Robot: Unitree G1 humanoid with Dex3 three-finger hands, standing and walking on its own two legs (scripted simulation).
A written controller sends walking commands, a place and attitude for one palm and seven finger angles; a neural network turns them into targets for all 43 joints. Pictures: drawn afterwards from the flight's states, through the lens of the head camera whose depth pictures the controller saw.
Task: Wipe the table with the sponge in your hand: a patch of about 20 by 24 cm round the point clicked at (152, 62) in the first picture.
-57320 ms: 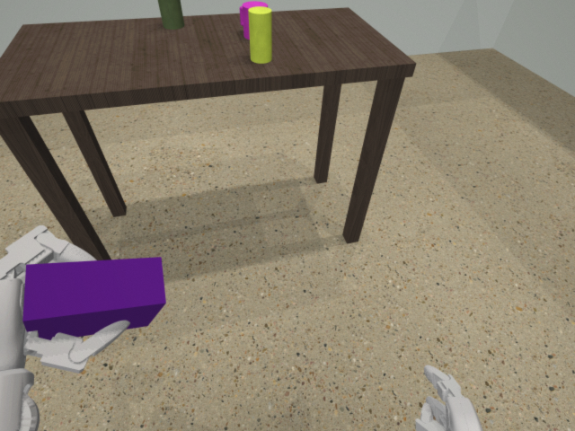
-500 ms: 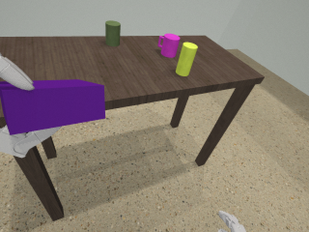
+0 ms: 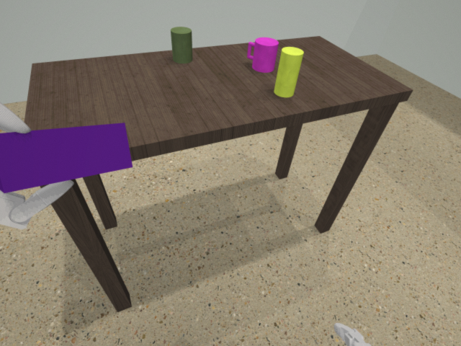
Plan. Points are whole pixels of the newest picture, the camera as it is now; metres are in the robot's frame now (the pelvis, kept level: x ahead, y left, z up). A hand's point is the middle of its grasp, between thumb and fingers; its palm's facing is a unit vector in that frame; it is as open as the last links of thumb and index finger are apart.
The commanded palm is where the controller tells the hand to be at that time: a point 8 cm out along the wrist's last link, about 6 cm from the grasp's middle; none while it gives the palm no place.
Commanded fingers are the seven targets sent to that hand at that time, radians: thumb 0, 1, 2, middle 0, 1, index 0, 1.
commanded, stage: stop stepping back and stand still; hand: left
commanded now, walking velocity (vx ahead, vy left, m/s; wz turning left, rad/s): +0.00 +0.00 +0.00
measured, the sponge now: (76, 151) +0.25 +0.22 +0.26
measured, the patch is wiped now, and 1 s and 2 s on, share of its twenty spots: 0.95 0.95 0.95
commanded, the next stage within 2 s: stand and wait in 0.08 s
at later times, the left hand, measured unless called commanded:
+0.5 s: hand (52, 133) +0.26 +0.25 +0.28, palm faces +0.51 -0.76 -0.41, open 9.4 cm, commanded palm +0.20 +0.29 +0.29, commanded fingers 0.00 0.10 1.30 -1.20 -1.60 -1.20 -1.60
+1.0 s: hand (9, 157) +0.22 +0.27 +0.27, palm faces +0.53 -0.78 -0.32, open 9.4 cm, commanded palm +0.16 +0.30 +0.29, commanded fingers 0.00 0.10 1.30 -1.20 -1.60 -1.20 -1.60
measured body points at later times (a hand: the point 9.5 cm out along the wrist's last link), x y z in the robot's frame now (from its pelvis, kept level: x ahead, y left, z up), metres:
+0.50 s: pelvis +0.04 +0.01 +0.00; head +0.07 +0.02 +0.45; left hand +0.23 +0.29 +0.30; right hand +0.22 -0.21 -0.08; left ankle +0.05 +0.14 -0.73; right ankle +0.00 -0.11 -0.73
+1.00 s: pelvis +0.00 +0.02 +0.01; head +0.01 +0.03 +0.46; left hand +0.19 +0.31 +0.29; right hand +0.18 -0.20 -0.08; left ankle +0.05 +0.14 -0.73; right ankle +0.00 -0.11 -0.73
